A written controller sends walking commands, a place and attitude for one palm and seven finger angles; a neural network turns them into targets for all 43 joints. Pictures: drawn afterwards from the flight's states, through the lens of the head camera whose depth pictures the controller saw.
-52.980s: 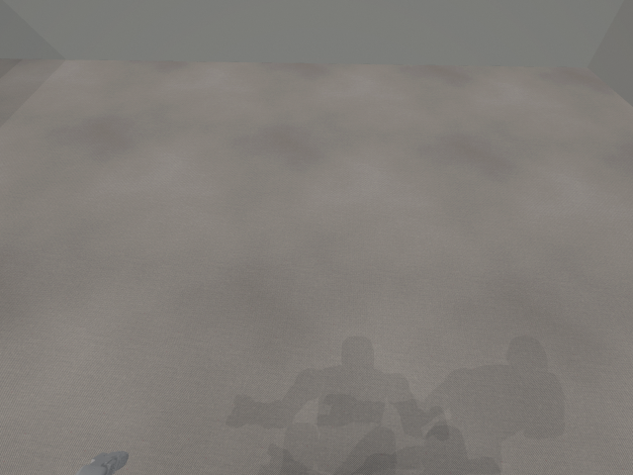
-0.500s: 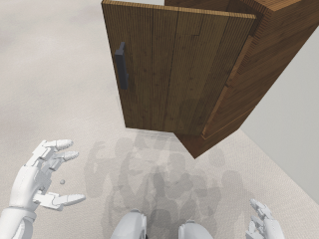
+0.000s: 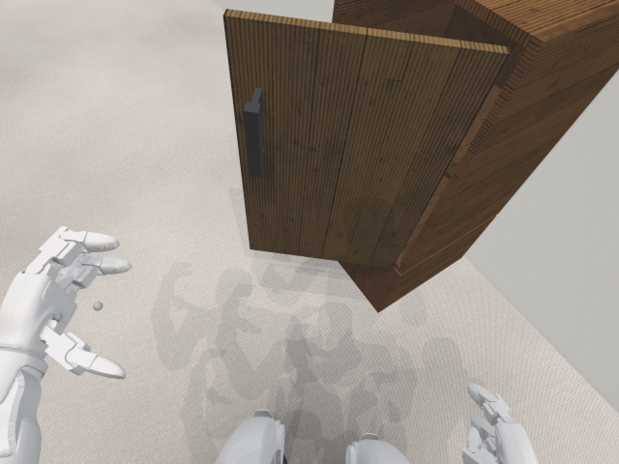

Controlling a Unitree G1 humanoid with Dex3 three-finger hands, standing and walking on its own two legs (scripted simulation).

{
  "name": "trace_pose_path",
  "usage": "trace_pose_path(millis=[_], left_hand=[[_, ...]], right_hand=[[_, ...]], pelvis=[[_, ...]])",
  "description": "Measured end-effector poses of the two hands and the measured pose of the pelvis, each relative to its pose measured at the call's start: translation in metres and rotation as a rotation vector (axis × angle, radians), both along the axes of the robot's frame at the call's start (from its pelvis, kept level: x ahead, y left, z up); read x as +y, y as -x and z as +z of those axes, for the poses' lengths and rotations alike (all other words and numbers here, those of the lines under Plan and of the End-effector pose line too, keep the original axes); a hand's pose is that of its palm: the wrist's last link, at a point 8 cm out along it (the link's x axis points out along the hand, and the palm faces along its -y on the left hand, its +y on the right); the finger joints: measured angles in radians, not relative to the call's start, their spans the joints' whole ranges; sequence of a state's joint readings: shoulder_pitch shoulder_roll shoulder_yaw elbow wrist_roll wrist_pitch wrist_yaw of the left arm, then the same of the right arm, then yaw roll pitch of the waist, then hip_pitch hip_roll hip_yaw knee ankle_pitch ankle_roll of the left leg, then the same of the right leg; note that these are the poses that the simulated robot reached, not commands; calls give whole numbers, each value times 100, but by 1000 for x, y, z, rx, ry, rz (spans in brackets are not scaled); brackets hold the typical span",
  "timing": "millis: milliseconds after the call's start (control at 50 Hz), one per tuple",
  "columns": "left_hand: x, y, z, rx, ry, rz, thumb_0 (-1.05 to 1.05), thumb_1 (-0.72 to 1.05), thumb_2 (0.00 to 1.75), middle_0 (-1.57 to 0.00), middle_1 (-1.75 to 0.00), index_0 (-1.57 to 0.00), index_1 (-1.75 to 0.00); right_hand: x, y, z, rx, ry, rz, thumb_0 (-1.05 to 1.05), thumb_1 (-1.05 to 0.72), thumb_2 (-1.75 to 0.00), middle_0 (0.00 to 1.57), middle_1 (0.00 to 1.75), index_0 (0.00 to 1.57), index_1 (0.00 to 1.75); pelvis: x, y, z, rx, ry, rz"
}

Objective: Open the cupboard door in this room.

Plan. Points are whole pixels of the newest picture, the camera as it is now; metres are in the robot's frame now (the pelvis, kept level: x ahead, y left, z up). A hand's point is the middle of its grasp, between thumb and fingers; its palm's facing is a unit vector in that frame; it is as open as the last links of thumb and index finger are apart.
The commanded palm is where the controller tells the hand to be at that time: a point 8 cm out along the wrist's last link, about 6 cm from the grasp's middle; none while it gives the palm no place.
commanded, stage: raise the hand with hooked fingers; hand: left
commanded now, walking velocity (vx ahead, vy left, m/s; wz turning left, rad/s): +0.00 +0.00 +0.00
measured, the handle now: (256, 134) +0.59 +0.13 +0.04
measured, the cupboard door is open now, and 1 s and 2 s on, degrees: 50 50 50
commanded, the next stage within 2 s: move the hooked fingers beside the handle in 0.56 s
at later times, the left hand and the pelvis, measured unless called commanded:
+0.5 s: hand (117, 293) +0.29 +0.25 +0.04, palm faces -0.03 -1.00 -0.05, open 14.0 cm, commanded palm +0.27 +0.30 +0.05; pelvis +0.01 -0.02 +0.00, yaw +0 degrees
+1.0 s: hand (145, 261) +0.34 +0.24 +0.04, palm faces -0.04 -1.00 -0.02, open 14.0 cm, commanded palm +0.32 +0.28 +0.04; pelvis +0.01 -0.02 -0.01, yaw +0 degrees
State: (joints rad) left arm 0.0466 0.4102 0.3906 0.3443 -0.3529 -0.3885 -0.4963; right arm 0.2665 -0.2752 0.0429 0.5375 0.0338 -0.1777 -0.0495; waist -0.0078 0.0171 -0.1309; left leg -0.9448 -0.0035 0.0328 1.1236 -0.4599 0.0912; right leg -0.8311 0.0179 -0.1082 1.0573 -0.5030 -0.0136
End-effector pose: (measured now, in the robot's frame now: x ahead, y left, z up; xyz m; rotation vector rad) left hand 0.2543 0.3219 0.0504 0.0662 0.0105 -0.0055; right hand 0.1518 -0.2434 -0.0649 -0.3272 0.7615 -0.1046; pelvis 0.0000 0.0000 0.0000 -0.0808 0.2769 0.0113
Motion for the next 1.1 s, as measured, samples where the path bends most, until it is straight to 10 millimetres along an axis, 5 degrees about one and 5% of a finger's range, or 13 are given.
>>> trace_pose_path(millis=[120, 260, 760, 1100], left_hand=[[9, -14, 2, 25, 11, -6, -1, -49, 30, -30, -120, -30, -120], [-4, -18, -6, 62, 33, -40, -1, -50, 30, -30, -120, -30, -120], [-18, -25, -5, 26, 30, -12, -1, -50, 30, -30, -120, -30, -120], [-36, -85, -4, 8, 39, -40, -1, -50, 30, -30, -120, -30, -120]], right_hand=[[-13, 12, -2, 40, 12, -35, 1, -91, -90, 20, 30, 21, 30], [-23, 17, 1, 43, 17, -54, 1, -91, -90, 20, 30, 20, 30], [-26, -11, -10, 11, -17, -16, 1, -91, -90, 20, 30, 20, 30], [-37, 25, -21, 120, 3, -90, 1, -91, -90, 20, 30, 20, 30]], pelvis=[[-3, -1, 1, 5, -2, -3], [-7, -5, 3, 18, -8, -14], [-21, -11, -4, 29, -14, -9], [-21, -7, -6, 44, -17, -20]])
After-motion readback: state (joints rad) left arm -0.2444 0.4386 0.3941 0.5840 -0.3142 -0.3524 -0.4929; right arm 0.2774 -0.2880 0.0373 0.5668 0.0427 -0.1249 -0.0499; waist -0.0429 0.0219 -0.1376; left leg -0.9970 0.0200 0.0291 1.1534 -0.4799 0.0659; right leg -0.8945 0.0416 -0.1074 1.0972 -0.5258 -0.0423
